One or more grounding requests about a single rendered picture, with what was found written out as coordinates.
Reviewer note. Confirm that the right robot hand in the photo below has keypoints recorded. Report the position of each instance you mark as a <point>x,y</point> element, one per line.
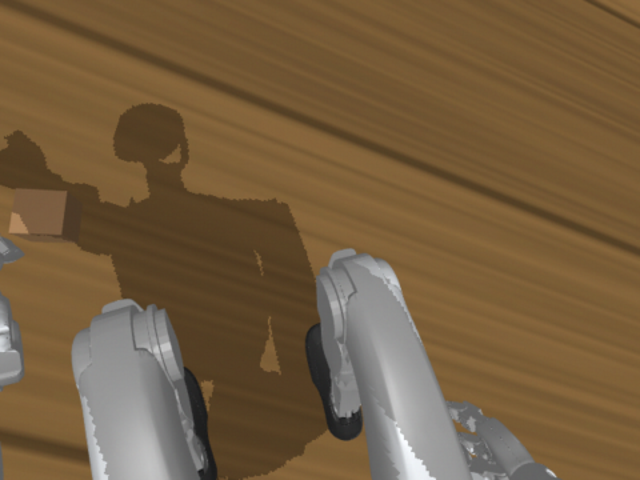
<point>499,453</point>

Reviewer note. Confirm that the right robot arm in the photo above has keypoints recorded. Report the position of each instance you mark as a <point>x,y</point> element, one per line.
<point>533,471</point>

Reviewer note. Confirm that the cube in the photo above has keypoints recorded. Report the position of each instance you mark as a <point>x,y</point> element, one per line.
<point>46,216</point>

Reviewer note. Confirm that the left robot hand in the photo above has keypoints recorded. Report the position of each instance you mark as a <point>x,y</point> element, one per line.
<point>9,250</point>

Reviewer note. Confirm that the left robot foot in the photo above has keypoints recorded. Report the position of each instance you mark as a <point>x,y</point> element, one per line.
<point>200,416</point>

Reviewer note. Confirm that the left robot arm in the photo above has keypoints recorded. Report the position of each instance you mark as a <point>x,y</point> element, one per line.
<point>11,350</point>

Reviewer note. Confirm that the right robot foot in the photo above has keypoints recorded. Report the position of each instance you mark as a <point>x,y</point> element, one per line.
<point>342,428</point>

